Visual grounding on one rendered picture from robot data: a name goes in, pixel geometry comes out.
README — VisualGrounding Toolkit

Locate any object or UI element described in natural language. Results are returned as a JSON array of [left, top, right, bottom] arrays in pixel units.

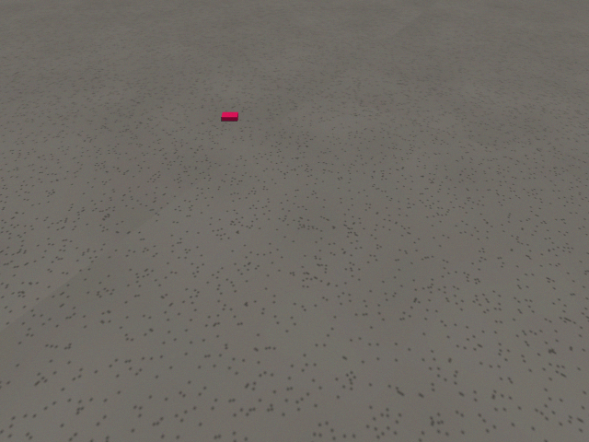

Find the small box
[[222, 112, 238, 121]]

